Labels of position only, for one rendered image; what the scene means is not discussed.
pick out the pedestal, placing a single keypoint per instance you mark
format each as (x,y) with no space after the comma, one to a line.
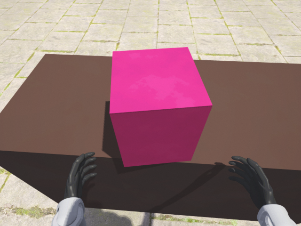
(62,110)

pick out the carton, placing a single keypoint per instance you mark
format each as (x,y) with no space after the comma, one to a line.
(158,105)

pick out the left robot forearm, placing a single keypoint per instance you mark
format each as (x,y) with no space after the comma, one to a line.
(70,212)

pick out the robot left hand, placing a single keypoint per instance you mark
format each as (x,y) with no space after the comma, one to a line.
(76,178)

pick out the right robot forearm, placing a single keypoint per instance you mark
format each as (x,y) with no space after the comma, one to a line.
(274,215)

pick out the robot right hand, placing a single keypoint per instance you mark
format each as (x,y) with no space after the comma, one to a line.
(255,181)

